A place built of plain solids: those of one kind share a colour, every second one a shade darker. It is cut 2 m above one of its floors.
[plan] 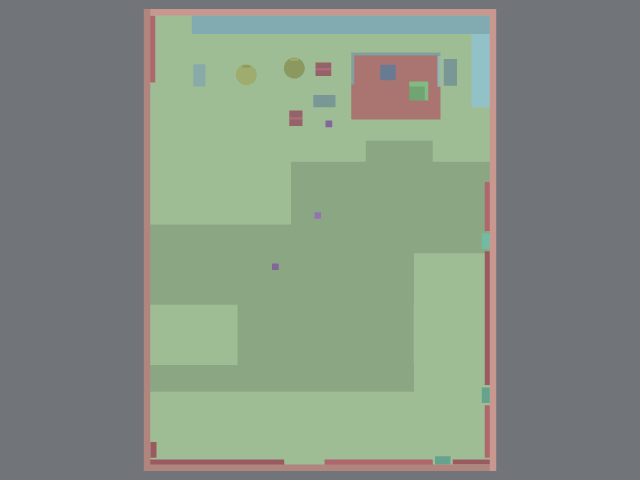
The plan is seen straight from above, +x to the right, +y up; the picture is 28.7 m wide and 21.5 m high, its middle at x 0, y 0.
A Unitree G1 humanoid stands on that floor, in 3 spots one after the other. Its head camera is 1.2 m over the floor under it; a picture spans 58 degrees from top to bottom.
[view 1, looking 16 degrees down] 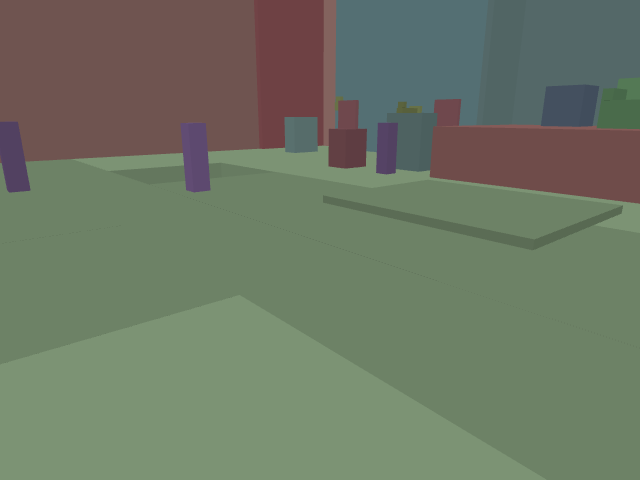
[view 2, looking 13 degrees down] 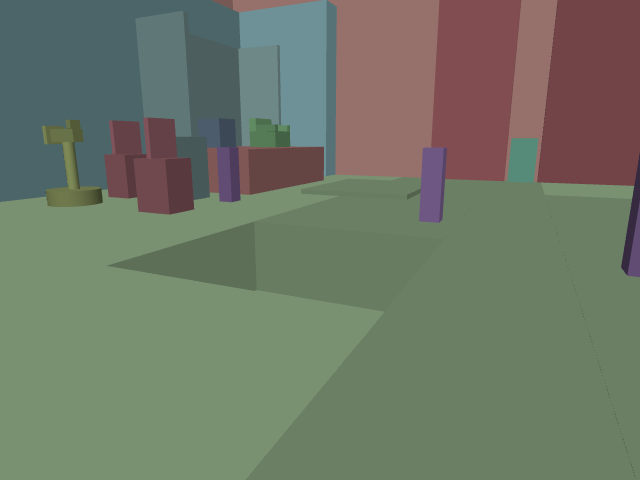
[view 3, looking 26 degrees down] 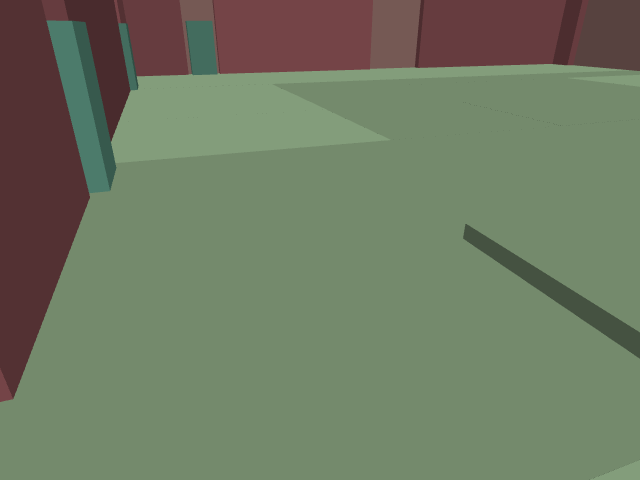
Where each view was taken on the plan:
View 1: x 6.71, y -1.96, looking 140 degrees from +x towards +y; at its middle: floor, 4.35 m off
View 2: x -6.71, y -0.12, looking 25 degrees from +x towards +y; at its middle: floor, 6.13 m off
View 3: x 6.71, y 4.04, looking -109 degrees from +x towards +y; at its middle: floor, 2.73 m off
